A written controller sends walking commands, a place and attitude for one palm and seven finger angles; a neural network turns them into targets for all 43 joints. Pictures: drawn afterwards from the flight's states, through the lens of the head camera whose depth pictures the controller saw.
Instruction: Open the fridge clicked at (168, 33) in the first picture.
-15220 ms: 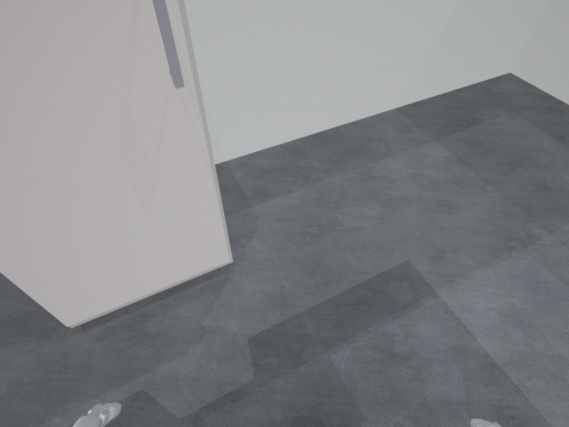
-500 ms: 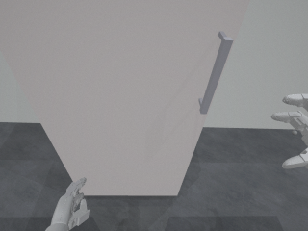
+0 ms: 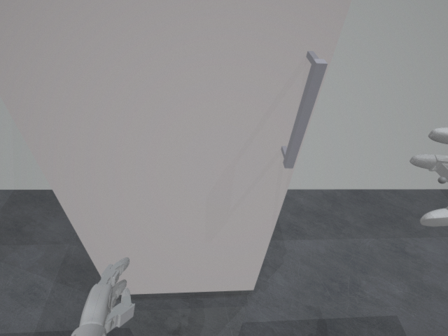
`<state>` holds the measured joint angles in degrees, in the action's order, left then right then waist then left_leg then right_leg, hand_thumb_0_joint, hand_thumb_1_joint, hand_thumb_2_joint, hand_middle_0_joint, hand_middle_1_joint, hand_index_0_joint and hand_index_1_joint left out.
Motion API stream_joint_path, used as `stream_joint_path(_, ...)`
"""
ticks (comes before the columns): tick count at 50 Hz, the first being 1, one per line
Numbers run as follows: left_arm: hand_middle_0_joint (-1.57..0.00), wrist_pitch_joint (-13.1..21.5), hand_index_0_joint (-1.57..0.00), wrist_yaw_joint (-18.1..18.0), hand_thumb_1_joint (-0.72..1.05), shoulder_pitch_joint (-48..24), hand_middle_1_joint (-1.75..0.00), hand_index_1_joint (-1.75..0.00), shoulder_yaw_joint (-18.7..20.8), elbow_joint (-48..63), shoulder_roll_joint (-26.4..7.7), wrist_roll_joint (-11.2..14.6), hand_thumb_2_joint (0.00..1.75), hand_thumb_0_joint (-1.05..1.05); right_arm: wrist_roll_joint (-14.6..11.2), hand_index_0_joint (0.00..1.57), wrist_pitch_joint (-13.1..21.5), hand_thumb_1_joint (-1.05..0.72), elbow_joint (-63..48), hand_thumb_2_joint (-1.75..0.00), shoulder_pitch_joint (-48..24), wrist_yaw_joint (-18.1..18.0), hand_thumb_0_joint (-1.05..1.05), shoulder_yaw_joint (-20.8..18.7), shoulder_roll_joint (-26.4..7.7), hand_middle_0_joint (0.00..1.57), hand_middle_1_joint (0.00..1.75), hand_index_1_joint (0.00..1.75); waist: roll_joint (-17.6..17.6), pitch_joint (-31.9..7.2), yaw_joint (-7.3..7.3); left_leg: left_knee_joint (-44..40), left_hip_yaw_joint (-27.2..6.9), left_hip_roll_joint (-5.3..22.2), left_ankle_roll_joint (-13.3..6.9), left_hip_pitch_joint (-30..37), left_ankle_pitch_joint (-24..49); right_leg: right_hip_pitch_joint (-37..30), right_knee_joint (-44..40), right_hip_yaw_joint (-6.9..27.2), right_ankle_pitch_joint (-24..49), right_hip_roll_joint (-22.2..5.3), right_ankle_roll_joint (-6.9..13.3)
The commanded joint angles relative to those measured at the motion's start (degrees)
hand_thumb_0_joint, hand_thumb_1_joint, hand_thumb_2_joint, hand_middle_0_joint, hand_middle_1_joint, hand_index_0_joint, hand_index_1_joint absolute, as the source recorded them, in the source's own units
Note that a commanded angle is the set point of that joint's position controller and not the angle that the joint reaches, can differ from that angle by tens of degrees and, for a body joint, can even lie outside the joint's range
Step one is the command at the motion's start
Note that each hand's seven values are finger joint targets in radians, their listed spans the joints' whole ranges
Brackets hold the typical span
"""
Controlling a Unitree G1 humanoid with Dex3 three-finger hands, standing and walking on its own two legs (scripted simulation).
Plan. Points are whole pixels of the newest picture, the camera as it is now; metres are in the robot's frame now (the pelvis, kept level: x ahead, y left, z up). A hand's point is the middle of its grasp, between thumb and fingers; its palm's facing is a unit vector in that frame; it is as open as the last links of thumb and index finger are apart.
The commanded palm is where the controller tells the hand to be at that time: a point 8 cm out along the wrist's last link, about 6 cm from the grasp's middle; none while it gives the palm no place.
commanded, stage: move the hooked fingers beside the handle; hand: right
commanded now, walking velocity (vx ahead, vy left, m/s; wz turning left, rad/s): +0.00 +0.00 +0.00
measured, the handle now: (298, 115) +0.46 -0.13 +0.21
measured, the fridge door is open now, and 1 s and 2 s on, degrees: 0 0 0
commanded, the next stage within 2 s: none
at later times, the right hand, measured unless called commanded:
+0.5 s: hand (394, 169) +0.32 -0.25 +0.20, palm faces +0.02 +1.00 -0.05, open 14.0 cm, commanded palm +0.29 -0.29 +0.22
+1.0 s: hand (362, 149) +0.36 -0.22 +0.20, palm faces +0.03 +1.00 -0.04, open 14.0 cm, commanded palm +0.33 -0.26 +0.22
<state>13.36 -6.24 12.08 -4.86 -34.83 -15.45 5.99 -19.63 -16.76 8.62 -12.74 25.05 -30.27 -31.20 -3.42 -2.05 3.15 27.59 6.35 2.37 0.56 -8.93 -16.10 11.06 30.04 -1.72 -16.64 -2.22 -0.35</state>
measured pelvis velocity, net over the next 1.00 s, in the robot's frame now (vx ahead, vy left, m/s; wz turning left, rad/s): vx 0.00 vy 0.00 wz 0.01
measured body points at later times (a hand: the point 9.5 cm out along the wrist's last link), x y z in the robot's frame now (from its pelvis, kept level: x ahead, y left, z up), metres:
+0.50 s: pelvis +0.00 +0.00 +0.00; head -0.01 +0.01 +0.45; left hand +0.17 +0.24 -0.08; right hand +0.31 -0.31 +0.21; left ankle -0.01 +0.12 -0.74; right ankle +0.00 -0.12 -0.74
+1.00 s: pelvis +0.00 +0.00 +0.00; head -0.02 +0.02 +0.45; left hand +0.17 +0.24 -0.08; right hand +0.36 -0.27 +0.21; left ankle -0.01 +0.12 -0.74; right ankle +0.00 -0.12 -0.74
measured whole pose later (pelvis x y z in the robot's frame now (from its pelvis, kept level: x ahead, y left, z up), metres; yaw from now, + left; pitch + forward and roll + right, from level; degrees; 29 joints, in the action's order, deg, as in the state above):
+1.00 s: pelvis +0.00 +0.00 +0.00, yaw +1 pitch -1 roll +0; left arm 9.3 -6.5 12.0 -4.3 -35.6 -15.0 5.5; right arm -14.4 -16.8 17.1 -25.9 15.7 -19.5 -24.6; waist -2.8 -1.2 0.4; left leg 27.9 5.5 2.4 0.2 -10.7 -15.8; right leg 11.6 28.4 -2.4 -15.5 -2.1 -0.6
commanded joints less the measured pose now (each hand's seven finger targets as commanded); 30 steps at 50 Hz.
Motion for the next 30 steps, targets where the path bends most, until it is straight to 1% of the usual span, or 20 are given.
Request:
stream_joint_path(1, -0.20, 3.0, -0.20, -0.7, 0.90, -7.2, -0.30, -0.30, 3.4, 10.0, -7.4, 0.5, 0.90, 0.00, 1.3, 0.30, 1.1, 0.50, -12.4, -0.30, -23.6, 1.2, 0.00, 5.5, -11.1, 0.30, 1.20, 1.20, -1.3, -6.5, -2.94, -4.4, -2.2, -1.0, -0.9, -5.9, 9.2, -6.1, -4.3, 3.3, 9.0, 1.8, 2.3)
stream_joint_path(3, -0.20, 3.4, -0.20, -0.9, 0.90, -7.8, -0.30, -0.30, 3.1, 10.4, -6.8, 0.0, 0.90, 0.00, 1.1, 0.30, 4.0, 0.50, -18.9, -0.30, -27.5, 0.8, 0.00, 4.5, -12.2, 0.30, 1.20, 1.20, -2.9, -12.1, -2.80, -3.4, -2.0, -1.2, -1.3, -4.4, 10.6, -9.4, -4.0, 3.9, 11.1, 2.0, 2.3)
stream_joint_path(4, -0.20, 3.4, -0.20, -1.0, 0.90, -7.9, -0.30, -0.30, 2.9, 9.9, -6.5, -0.4, 0.90, 0.00, 0.4, 0.30, 5.8, 0.50, -21.1, -0.30, -26.7, 0.2, 0.00, 2.6, -14.0, 0.30, 1.20, 1.20, -0.7, -13.3, -2.65, -3.6, -2.2, -1.2, -1.4, -2.9, 12.0, -9.7, -3.4, 3.8, 12.4, 1.6, 2.3)
stream_joint_path(5, -0.20, 3.5, -0.20, -1.0, 0.90, -8.0, -0.30, -0.30, 3.0, 10.0, -6.6, -0.6, 0.90, 0.00, 0.0, 0.30, 7.2, 0.50, -22.8, -0.30, -27.2, -0.4, 0.00, -0.5, -16.0, 0.30, 1.20, 1.20, -2.4, -17.1, -1.76, -3.1, -2.3, -1.3, -1.5, -1.2, 12.8, -10.6, -3.5, 3.8, 13.5, 1.9, 2.3)
stream_joint_path(6, -0.20, 3.7, -0.20, -1.0, 0.90, -8.2, -0.30, -0.30, 2.6, 10.0, -6.0, -0.8, 0.90, 0.00, -0.5, 0.30, 8.3, 0.50, -21.5, -0.30, -26.2, -0.9, 0.00, -0.5, -14.3, 0.30, 1.20, 1.20, -1.4, -16.8, -1.69, -2.8, -1.9, -1.4, -1.5, -1.0, 13.4, -10.4, -3.7, 4.1, 14.0, 2.0, 2.2)
stream_joint_path(7, -0.20, 3.7, -0.20, -1.1, 0.90, -7.9, -0.30, -0.30, 2.9, 9.2, -6.3, -0.9, 0.90, 0.00, -0.9, 0.30, 9.1, 0.50, -19.5, -0.30, -25.3, -1.8, 0.00, -3.8, -16.6, 0.30, 1.20, 1.20, -1.6, -17.3, -0.97, -2.5, -1.8, -1.4, -1.5, 0.1, 14.6, -10.2, -3.7, 3.9, 14.8, 1.9, 1.9)
stream_joint_path(8, -0.20, 3.8, -0.20, -0.9, 0.90, -7.8, -0.30, -0.30, 2.9, 9.0, -6.2, -1.0, 0.90, 0.00, -0.9, 0.30, 9.0, 0.50, -16.9, -0.30, -23.6, -2.5, 0.00, -4.9, -16.5, 0.30, 1.20, 1.20, -1.4, -16.0, -0.52, -2.3, -1.4, -1.3, -1.6, 0.0, 15.2, -9.2, -4.1, 3.8, 15.4, 1.9, 1.7)
stream_joint_path(9, -0.20, 3.5, -0.20, -0.6, 0.90, -7.1, -0.30, -0.30, 3.1, 8.1, -6.7, -1.2, 0.90, 0.00, -0.5, 0.30, 8.3, 0.50, -13.5, -0.30, -19.8, -3.5, 0.00, -7.4, -19.0, 0.30, 1.20, 1.20, -0.6, -14.2, 0.44, -3.1, -1.6, -1.2, -1.6, 0.5, 14.9, -7.0, -4.3, 3.6, 15.0, 1.7, 1.6)
stream_joint_path(11, -0.20, 2.8, -0.20, -0.2, 0.90, -7.3, -0.30, -0.30, 3.0, 8.4, -6.5, -0.7, 0.90, 0.00, 0.7, 0.30, 5.3, 0.50, -8.0, -0.30, -19.6, -4.6, 0.00, -3.9, -14.7, 0.30, 1.20, 1.20, -0.3, -9.1, -0.06, -2.9, -1.1, -0.9, -1.5, -1.6, 14.3, -4.3, -5.4, 3.2, 14.3, 1.5, 1.4)
stream_joint_path(13, -0.20, 1.9, -0.20, 0.1, 0.90, -7.2, -0.30, -0.30, 3.2, 9.0, -7.0, -0.3, 0.90, 0.00, 1.8, 0.30, 1.8, 0.50, -4.8, -0.30, -17.9, -4.9, 0.00, -2.4, -14.2, 0.30, 1.20, 1.20, -1.9, -6.3, -0.16, -3.1, -1.2, -0.6, -1.5, -2.9, 13.2, -2.6, -5.7, 2.7, 13.2, 1.5, 1.3)
stream_joint_path(14, -0.20, 1.5, -0.20, 0.3, 0.90, -6.9, -0.30, -0.30, 3.5, 9.1, -7.2, -0.2, 0.90, 0.00, 2.1, 0.30, 0.7, 0.50, -4.0, -0.30, -16.6, -4.7, 0.00, -1.5, -13.7, 0.30, 1.20, 1.20, 0.6, -6.2, -0.13, -3.5, -1.6, -0.5, -1.6, -2.1, 14.2, -2.4, -5.4, 2.5, 13.8, 1.3, 1.5)
stream_joint_path(16, -0.20, 1.0, -0.20, 0.4, 0.90, -7.3, -0.30, -0.30, 3.5, 10.7, -7.2, 0.1, 0.90, 0.00, 2.3, 0.30, -0.2, 0.50, -7.7, -0.30, -18.4, -3.7, 0.00, 1.2, -11.8, 0.30, 1.20, 1.20, 0.0, -8.6, -0.87, -2.8, -1.5, -0.6, -1.4, -2.2, 15.0, -3.6, -4.9, 2.4, 14.5, 1.4, 1.6)
stream_joint_path(18, -0.20, 1.1, -0.20, 0.1, 0.90, -7.2, -0.30, -0.30, 3.6, 10.8, -7.2, -0.1, 0.90, 0.00, 1.7, 0.30, 1.2, 0.50, -10.8, -0.30, -22.2, -2.9, 0.00, 2.0, -11.6, 0.30, 1.20, 1.20, 0.5, -11.1, -1.87, -2.6, -1.5, -0.8, -1.3, -2.7, 15.1, -5.8, -4.0, 2.6, 14.5, 1.4, 1.9)
stream_joint_path(19, -0.20, 1.2, -0.20, 0.0, 0.90, -7.2, -0.30, -0.30, 3.6, 10.7, -7.0, -0.2, 0.90, 0.00, 1.3, 0.30, 2.7, 0.50, -13.0, -0.30, -22.8, -2.5, 0.00, 2.6, -11.5, 0.30, 1.20, 1.20, 2.4, -12.1, -2.28, -2.8, -1.9, -0.9, -1.2, -1.9, 16.0, -6.6, -3.4, 2.5, 15.3, 1.1, 2.2)
stream_joint_path(22, -0.20, 2.0, -0.20, -0.6, 0.90, -7.0, -0.30, -0.30, 3.5, 10.2, -6.6, -0.5, 0.90, 0.00, 0.2, 0.30, 6.7, 0.50, -17.0, -0.30, -27.3, -2.4, 0.00, 0.8, -12.6, 0.30, 1.20, 1.20, -0.3, -16.2, -2.26, -2.2, -2.0, -1.3, -1.2, -1.7, 16.8, -9.6, -3.0, 2.9, 16.3, 1.5, 2.2)
stream_joint_path(25, -0.20, 2.2, -0.20, -0.9, 0.90, -6.5, -0.30, -0.30, 3.6, 8.6, -6.7, -0.8, 0.90, 0.00, 0.8, 0.30, 8.3, 0.50, -15.4, -0.30, -29.0, -4.0, 0.00, 0.1, -13.1, 0.30, 1.20, 1.20, -2.7, -13.8, -2.27, -2.8, -2.1, -1.1, -1.5, -2.1, 15.6, -8.8, -3.8, 2.8, 15.6, 1.4, 2.0)
stream_joint_path(26, -0.20, 2.3, -0.20, -0.9, 0.90, -6.5, -0.30, -0.30, 3.5, 8.6, -6.3, -0.7, 0.90, 0.00, 1.1, 0.30, 7.7, 0.50, -14.1, -0.30, -27.8, -4.5, 0.00, 1.8, -10.9, 0.30, 1.20, 1.20, -3.1, -12.7, -2.19, -2.8, -2.0, -1.0, -1.6, -2.6, 15.5, -8.4, -4.1, 2.9, 15.4, 1.4, 1.9)
stream_joint_path(27, -0.20, 2.1, -0.20, -0.9, 0.90, -6.2, -0.30, -0.30, 3.6, 8.1, -6.6, -0.6, 0.90, 0.00, 1.6, 0.30, 6.9, 0.50, -11.7, -0.30, -27.0, -5.2, 0.00, 1.1, -11.8, 0.30, 1.20, 1.20, -2.6, -11.3, -2.01, -2.8, -1.7, -1.0, -1.6, -2.8, 15.2, -7.5, -4.4, 2.9, 15.3, 1.3, 1.7)
stream_joint_path(28, -0.20, 2.0, -0.20, -0.8, 0.90, -6.3, -0.30, -0.30, 3.6, 8.1, -6.6, -0.5, 0.90, 0.00, 2.0, 0.30, 5.9, 0.50, -10.7, -0.30, -27.1, -5.4, 0.00, 2.9, -9.9, 0.30, 1.20, 1.20, -3.5, -10.4, -2.14, -2.7, -1.7, -0.9, -1.6, -3.2, 15.2, -7.2, -4.7, 2.8, 15.4, 1.4, 1.6)
stream_joint_path(30, -0.20, 1.6, -0.20, -0.4, 0.90, -6.6, -0.30, -0.30, 3.7, 8.7, -6.6, -0.4, 0.90, 0.00, 2.7, 0.30, 4.2, 0.50, -10.9, -0.30, -25.7, -6.0, 0.00, 3.9, -9.2, 0.30, 1.20, 1.20, -3.3, -10.1, -1.58, -2.7, -1.6, -0.6, -1.7, -2.2, 15.7, -6.4, -4.9, 2.8, 15.9, 1.3, 1.5)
